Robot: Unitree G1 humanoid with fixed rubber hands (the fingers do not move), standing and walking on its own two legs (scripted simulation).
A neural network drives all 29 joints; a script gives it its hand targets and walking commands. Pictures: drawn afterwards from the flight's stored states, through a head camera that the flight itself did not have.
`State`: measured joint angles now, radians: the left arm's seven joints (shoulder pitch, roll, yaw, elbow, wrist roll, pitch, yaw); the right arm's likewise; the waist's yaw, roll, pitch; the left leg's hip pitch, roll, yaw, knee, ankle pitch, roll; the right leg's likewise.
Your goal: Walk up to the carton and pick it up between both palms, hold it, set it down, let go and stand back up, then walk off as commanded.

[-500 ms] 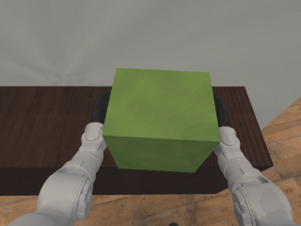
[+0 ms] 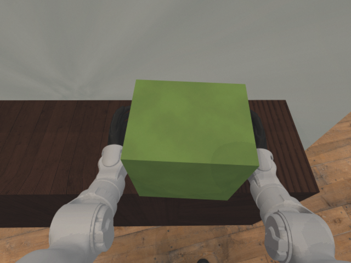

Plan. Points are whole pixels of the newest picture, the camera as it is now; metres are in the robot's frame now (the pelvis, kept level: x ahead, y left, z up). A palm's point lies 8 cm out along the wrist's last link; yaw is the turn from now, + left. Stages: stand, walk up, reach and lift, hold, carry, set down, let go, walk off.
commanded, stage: reach and lift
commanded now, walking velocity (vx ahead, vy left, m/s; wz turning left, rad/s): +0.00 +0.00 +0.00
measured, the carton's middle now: (186, 146) +0.40 -0.01 -0.02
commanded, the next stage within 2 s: none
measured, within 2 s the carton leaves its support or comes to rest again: leaves its support in 0.98 s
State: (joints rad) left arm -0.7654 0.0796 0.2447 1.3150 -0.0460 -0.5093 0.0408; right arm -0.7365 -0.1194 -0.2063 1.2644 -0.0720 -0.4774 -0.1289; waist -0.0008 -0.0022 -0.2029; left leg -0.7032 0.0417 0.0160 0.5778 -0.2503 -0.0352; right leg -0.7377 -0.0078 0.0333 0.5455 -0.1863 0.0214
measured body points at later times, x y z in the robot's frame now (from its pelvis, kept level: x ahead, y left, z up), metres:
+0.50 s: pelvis +0.01 +0.02 +0.01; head +0.10 +0.02 +0.45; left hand +0.42 +0.16 +0.01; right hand +0.40 -0.18 +0.01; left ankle -0.01 +0.14 -0.72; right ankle +0.03 -0.13 -0.72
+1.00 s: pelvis +0.00 +0.02 +0.01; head +0.07 +0.02 +0.45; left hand +0.40 +0.16 +0.02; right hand +0.38 -0.18 +0.02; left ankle -0.01 +0.14 -0.72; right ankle +0.03 -0.13 -0.72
